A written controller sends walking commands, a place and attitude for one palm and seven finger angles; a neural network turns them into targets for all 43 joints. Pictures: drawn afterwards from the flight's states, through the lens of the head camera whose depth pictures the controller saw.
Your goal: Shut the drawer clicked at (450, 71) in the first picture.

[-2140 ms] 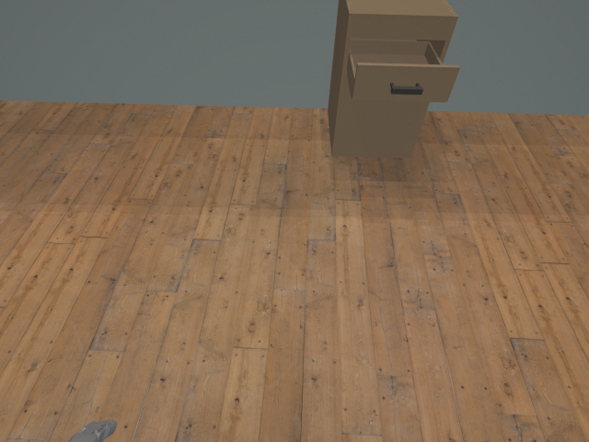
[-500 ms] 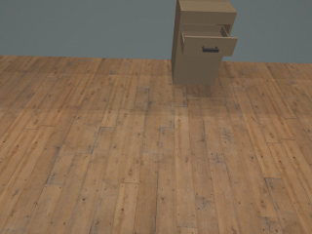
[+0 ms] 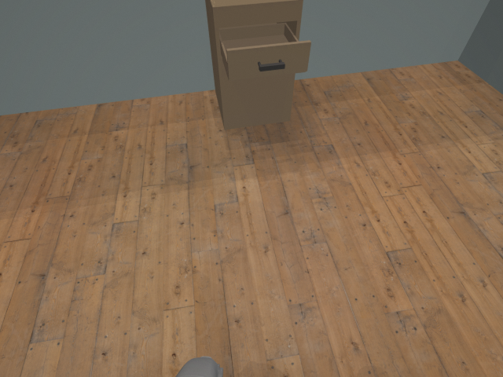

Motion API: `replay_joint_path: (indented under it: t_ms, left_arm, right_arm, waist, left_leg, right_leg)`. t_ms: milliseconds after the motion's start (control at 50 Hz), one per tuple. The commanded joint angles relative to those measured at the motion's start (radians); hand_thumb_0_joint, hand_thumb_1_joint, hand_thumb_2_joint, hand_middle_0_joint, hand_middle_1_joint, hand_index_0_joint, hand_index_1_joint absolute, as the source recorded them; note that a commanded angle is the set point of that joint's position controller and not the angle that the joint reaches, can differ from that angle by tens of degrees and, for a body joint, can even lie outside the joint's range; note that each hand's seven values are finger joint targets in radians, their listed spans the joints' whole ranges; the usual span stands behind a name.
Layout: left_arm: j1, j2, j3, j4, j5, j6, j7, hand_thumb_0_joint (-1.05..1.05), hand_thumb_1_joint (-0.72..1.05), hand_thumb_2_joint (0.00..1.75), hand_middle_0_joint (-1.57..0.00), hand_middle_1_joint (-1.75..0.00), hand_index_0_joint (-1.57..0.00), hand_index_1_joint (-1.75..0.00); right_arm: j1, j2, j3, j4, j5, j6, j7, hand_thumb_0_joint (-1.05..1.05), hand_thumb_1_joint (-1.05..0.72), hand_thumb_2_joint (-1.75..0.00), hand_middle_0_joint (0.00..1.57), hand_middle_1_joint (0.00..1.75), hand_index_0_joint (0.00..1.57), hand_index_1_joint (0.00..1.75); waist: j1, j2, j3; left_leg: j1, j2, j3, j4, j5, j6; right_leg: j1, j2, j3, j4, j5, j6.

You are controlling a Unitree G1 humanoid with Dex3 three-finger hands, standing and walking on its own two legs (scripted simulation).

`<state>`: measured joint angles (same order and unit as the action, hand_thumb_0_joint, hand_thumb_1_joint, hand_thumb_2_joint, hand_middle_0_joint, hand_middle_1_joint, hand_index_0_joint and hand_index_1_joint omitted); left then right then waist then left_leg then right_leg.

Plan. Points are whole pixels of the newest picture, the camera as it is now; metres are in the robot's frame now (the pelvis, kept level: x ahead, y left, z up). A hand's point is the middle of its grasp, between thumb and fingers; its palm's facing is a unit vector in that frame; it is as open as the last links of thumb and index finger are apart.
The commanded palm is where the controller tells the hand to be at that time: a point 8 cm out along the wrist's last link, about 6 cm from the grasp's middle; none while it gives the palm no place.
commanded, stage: walk to a spot facing it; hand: left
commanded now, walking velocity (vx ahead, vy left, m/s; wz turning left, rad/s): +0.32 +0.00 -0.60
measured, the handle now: (270, 64) +1.40 +0.05 -0.23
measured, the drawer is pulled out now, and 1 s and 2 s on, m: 0.23 0.23 0.23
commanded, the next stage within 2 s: none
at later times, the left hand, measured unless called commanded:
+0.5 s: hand (153, 286) +0.31 +0.25 -0.17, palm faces -0.26 -0.95 -0.19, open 7.4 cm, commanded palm none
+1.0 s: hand (237, 210) +0.53 +0.10 -0.17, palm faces -0.46 -0.86 -0.23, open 7.1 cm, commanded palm none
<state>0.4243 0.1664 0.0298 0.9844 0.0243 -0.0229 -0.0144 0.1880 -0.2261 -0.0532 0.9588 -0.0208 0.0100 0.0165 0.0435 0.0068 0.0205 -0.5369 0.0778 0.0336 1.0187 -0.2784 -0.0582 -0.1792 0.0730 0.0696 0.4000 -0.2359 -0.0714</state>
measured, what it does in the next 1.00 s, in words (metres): walks ahead, turning right: left foot, then right foot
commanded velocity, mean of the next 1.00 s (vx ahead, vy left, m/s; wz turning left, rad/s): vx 0.35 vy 0.00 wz -0.39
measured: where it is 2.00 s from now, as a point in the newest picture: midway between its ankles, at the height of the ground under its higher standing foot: (325, 251)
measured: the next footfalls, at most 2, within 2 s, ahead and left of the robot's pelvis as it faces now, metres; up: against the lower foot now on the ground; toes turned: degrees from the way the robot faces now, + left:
left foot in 0.24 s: +0.17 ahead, +0.16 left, +0.00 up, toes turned -5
right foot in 0.78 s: +0.38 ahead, -0.11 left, +0.00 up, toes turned -33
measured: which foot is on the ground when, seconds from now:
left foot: up 0.00-0.22, down 0.24-0.76, up 0.78-1.00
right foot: down 0.00-0.24, up 0.26-0.76, down 0.78-1.00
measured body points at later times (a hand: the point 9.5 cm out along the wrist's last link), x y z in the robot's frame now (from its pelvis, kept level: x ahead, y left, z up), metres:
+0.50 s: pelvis +0.17 +0.07 +0.00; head +0.20 +0.10 +0.45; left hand +0.32 +0.30 -0.16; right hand +0.10 -0.16 -0.13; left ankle +0.13 +0.16 -0.74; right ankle +0.15 -0.08 -0.64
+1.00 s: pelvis +0.37 -0.04 -0.01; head +0.39 -0.05 +0.44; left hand +0.55 +0.14 -0.16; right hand +0.26 -0.22 -0.17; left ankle +0.46 +0.09 -0.67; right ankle +0.35 -0.09 -0.74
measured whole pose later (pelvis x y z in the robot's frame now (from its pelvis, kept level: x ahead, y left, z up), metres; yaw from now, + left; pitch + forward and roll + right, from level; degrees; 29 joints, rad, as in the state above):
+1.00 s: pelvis +0.37 -0.04 -0.01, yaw -29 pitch +0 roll -1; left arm 0.21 0.21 0.07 1.01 0.02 -0.06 0.01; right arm 0.31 -0.12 -0.04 1.04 -0.03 -0.02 -0.01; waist -0.05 0.01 0.04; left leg -0.56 0.18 0.05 1.11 -0.28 -0.04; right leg -0.22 0.08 -0.12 0.45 -0.24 -0.11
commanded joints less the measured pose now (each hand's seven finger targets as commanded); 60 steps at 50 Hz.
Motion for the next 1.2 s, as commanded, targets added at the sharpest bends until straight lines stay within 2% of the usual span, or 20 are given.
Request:
replay_joint_path:
  t_ms: [0, 140, 180, 200, 220, 240, 300, 360, 480, 600, 640, 700, 720, 740, 760, 780, 840, 900, 1120, 1180]
  left_arm:
    - [0.05, 0.203, 0.06, -0.045, 0.001, -0.031, 0.017, 0.0, 0.9, 0.9, -0.2, -0.3, -0.2, -0.3]
    - [0.018, 0.217, 0.074, -0.048, 0.007, -0.022, 0.022, 0.0, 0.9, 0.9, -0.2, -0.3, -0.2, -0.3]
    - [-0.044, 0.209, 0.076, -0.065, 0.0, -0.018, 0.021, 0.0, 0.9, 0.9, -0.2, -0.3, -0.2, -0.3]
    - [-0.053, 0.17, 0.074, -0.077, -0.008, -0.017, 0.012, 0.0, 0.9, 0.9, -0.2, -0.3, -0.2, -0.3]
    - [-0.037, 0.112, 0.066, -0.097, -0.016, -0.021, -0.003, 0.0, 0.9, 0.9, -0.2, -0.3, -0.2, -0.3]
    - [-0.054, 0.137, 0.068, -0.116, -0.007, -0.024, -0.004, 0.0, 0.9, 0.9, -0.2, -0.3, -0.2, -0.3]
    - [-0.153, 0.125, 0.072, -0.091, 0.013, -0.007, -0.027, 0.0, 0.9, 0.9, -0.2, -0.3, -0.2, -0.3]
    - [-0.098, 0.085, 0.066, -0.069, 0.011, 0.023, -0.034, 0.0, 0.9, 0.9, -0.2, -0.3, -0.2, -0.3]
    - [-0.257, 0.057, 0.045, -0.107, 0.016, 0.038, -0.039, 0.0, 0.9, 0.9, -0.2, -0.3, -0.2, -0.3]
    - [-0.46, 0.037, 0.019, -0.141, 0.008, 0.025, -0.041, 0.0, 0.9, 0.9, -0.2, -0.3, -0.2, -0.3]
    - [-0.451, 0.055, 0.021, -0.135, 0.006, 0.02, -0.034, 0.0, 0.9, 0.9, -0.2, -0.3, -0.2, -0.3]
    - [-0.257, 0.095, 0.036, -0.078, 0.01, 0.006, -0.021, 0.0, 0.9, 0.9, -0.2, -0.3, -0.2, -0.3]
    - [-0.123, 0.136, 0.05, -0.034, 0.013, -0.006, -0.016, 0.0, 0.9, 0.9, -0.2, -0.3, -0.2, -0.3]
    - [-0.018, 0.229, 0.067, -0.006, 0.015, -0.016, -0.003, 0.0, 0.9, 0.9, -0.2, -0.3, -0.2, -0.3]
    - [0.067, 0.298, 0.083, 0.014, -0.006, -0.022, 0.007, 0.0, 0.9, 0.9, -0.2, -0.3, -0.2, -0.3]
    - [0.031, 0.313, 0.088, -0.002, -0.021, -0.016, 0.014, 0.0, 0.9, 0.9, -0.2, -0.3, -0.2, -0.3]
    - [-0.179, 0.175, 0.052, -0.028, -0.017, -0.029, 0.029, 0.0, 0.9, 0.9, -0.2, -0.3, -0.2, -0.3]
    - [-0.197, 0.13, 0.041, -0.016, -0.005, -0.046, 0.025, 0.0, 0.9, 0.9, -0.2, -0.3, -0.2, -0.3]
    - [0.0, 0.14, 0.037, 0.059, -0.003, -0.059, 0.024, 0.0, 0.9, 0.9, -0.2, -0.3, -0.2, -0.3]
    - [-0.016, 0.164, 0.044, 0.071, -0.006, -0.055, 0.025, 0.0, 0.9, 0.9, -0.2, -0.3, -0.2, -0.3]
  right_arm:
    - [-0.117, -0.066, -0.019, -0.13, 0.001, -0.044, -0.004, 0.0, -0.9, -0.9, 0.2, 0.3, 0.2, 0.3]
    - [-0.137, -0.056, -0.017, -0.159, 0.013, -0.072, -0.008, 0.0, -0.9, -0.9, 0.2, 0.3, 0.2, 0.3]
    - [0.016, -0.086, -0.021, -0.112, 0.012, -0.083, -0.024, 0.0, -0.9, -0.9, 0.2, 0.3, 0.2, 0.3]
    - [0.166, -0.158, -0.038, -0.066, 0.008, -0.09, -0.041, 0.0, -0.9, -0.9, 0.2, 0.3, 0.2, 0.3]
    - [0.292, -0.275, -0.06, -0.039, -0.007, -0.091, -0.043, 0.0, -0.9, -0.9, 0.2, 0.3, 0.2, 0.3]
    - [0.292, -0.269, -0.051, -0.056, 0.001, -0.077, -0.04, 0.0, -0.9, -0.9, 0.2, 0.3, 0.2, 0.3]
    - [0.161, -0.099, -0.008, -0.055, -0.002, -0.093, -0.041, 0.0, -0.9, -0.9, 0.2, 0.3, 0.2, 0.3]
    - [0.161, -0.063, 0.003, -0.033, 0.004, -0.112, -0.049, 0.0, -0.9, -0.9, 0.2, 0.3, 0.2, 0.3]
    - [0.282, -0.052, 0.007, 0.04, 0.004, -0.121, -0.054, 0.0, -0.9, -0.9, 0.2, 0.3, 0.2, 0.3]
    - [0.394, -0.058, 0.016, 0.108, -0.006, -0.105, -0.055, 0.0, -0.9, -0.9, 0.2, 0.3, 0.2, 0.3]
    - [0.397, -0.071, 0.011, 0.122, -0.005, -0.099, -0.054, 0.0, -0.9, -0.9, 0.2, 0.3, 0.2, 0.3]
    - [0.351, -0.116, 0.002, 0.119, -0.001, -0.093, -0.053, 0.0, -0.9, -0.9, 0.2, 0.3, 0.2, 0.3]
    - [0.329, -0.118, 0.002, 0.113, 0.005, -0.091, -0.049, 0.0, -0.9, -0.9, 0.2, 0.3, 0.2, 0.3]
    - [0.349, -0.066, 0.011, 0.097, 0.022, -0.088, -0.036, 0.0, -0.9, -0.9, 0.2, 0.3, 0.2, 0.3]
    - [0.341, -0.01, 0.013, 0.064, 0.03, -0.096, -0.043, 0.0, -0.9, -0.9, 0.2, 0.3, 0.2, 0.3]
    - [0.269, -0.041, 0.004, 0.043, 0.023, -0.093, -0.043, 0.0, -0.9, -0.9, 0.2, 0.3, 0.2, 0.3]
    - [0.238, -0.006, -0.002, 0.067, -0.001, -0.058, -0.035, 0.0, -0.9, -0.9, 0.2, 0.3, 0.2, 0.3]
    - [0.323, 0.037, 0.002, 0.095, -0.008, -0.031, -0.029, 0.0, -0.9, -0.9, 0.2, 0.3, 0.2, 0.3]
    - [-0.074, 0.01, 0.002, -0.034, -0.006, -0.064, 0.012, 0.0, -0.9, -0.9, 0.2, 0.3, 0.2, 0.3]
    - [-0.011, -0.018, -0.001, -0.016, -0.005, -0.077, 0.004, 0.0, -0.9, -0.9, 0.2, 0.3, 0.2, 0.3]
  waist:
    - [0.01, -0.116, 0.007]
    - [0.012, -0.167, 0.01]
    - [-0.065, -0.11, -0.028]
    - [-0.125, 0.028, -0.111]
    - [-0.15, 0.308, -0.178]
    - [-0.139, 0.223, -0.136]
    - [-0.07, 0.107, 0.092]
    - [-0.021, 0.149, 0.05]
    - [-0.047, 0.103, 0.079]
    - [-0.106, 0.131, 0.127]
    - [-0.089, 0.125, 0.1]
    - [0.005, 0.162, -0.019]
    - [0.069, 0.141, -0.091]
    - [0.106, -0.02, -0.185]
    - [0.091, -0.151, -0.274]
    - [0.095, -0.085, -0.267]
    - [-0.046, 0.071, 0.014]
    - [-0.109, -0.047, 0.022]
    - [-0.002, -0.099, 0.083]
    - [-0.051, -0.067, 0.039]
  left_leg:
    - [-0.126, 0.008, -0.015, -0.093, 0.022, -0.006]
    - [0.086, -0.044, 0.003, -0.373, -0.046, 0.014]
    - [0.4, -0.057, 0.008, -0.568, 0.032, 0.027]
    - [0.673, 0.068, -0.121, -0.63, -0.03, 0.06]
    - [0.809, 0.39, -0.494, -0.73, -0.123, 0.165]
    - [0.702, 0.471, -0.594, -0.782, -0.256, 0.23]
    - [0.413, 0.31, -0.302, -0.84, -0.111, 0.155]
    - [0.399, 0.233, -0.045, -0.806, 0.216, 0.114]
    - [0.541, 0.217, 0.078, -0.787, 0.521, 0.118]
    - [0.619, 0.211, 0.173, -0.763, 0.742, 0.137]
    - [0.634, 0.238, 0.194, -0.695, 0.914, 0.144]
    - [0.624, 0.239, 0.236, -0.434, 1.107, 0.129]
    - [0.509, 0.216, 0.248, -0.228, 0.977, 0.101]
    - [0.212, 0.157, 0.234, 0.067, 0.478, 0.07]
    - [-0.067, -0.008, 0.174, 0.418, -0.305, 0.022]
    - [-0.098, 0.027, 0.009, 0.465, -0.252, 0.046]
    - [-0.023, 0.12, -0.021, 0.317, -0.068, 0.037]
    - [0.051, 0.116, 0.015, 0.158, -0.015, 0.016]
    - [-0.015, 0.054, 0.068, -0.3, 0.066, 0.03]
    - [0.185, -0.001, 0.117, -0.445, 0.052, 0.051]
  right_leg:
    - [0.094, -0.252, 0.334, -0.185, -0.038, -0.133]
    - [0.046, -0.236, 0.356, -0.085, 0.115, -0.115]
    - [-0.117, -0.158, 0.297, 0.063, 0.135, -0.067]
    - [-0.281, -0.075, 0.214, 0.265, 0.083, -0.029]
    - [-0.501, 0.032, 0.034, 0.591, -0.327, 0.035]
    - [-0.534, -0.028, 0.013, 0.733, -0.348, 0.042]
    - [-0.534, -0.133, -0.014, 0.864, -0.107, 0.054]
    - [-0.486, -0.144, -0.039, 0.859, 0.009, 0.078]
    - [-0.61, -0.15, -0.11, 0.725, 0.11, 0.088]
    - [-0.499, -0.103, -0.218, 0.374, 0.099, 0.042]
    - [-0.407, -0.075, -0.234, 0.318, 0.048, 0.009]
    - [-0.133, -0.014, -0.266, 0.23, -0.001, -0.039]
    - [0.102, -0.023, -0.252, 0.139, 0.068, -0.054]
    - [0.398, -0.232, -0.007, 0.112, 0.114, -0.127]
    - [0.555, -0.511, 0.458, 0.029, 0.361, -0.267]
    - [0.456, -0.51, 0.439, -0.052, 0.281, -0.272]
    - [-0.022, -0.381, 0.181, -0.156, 0.124, -0.169]
    - [-0.16, -0.291, 0.046, -0.197, 0.111, -0.13]
    - [0.071, -0.294, 0.08, -0.155, 0.253, -0.112]
    - [0.077, -0.274, 0.047, -0.029, 0.39, -0.085]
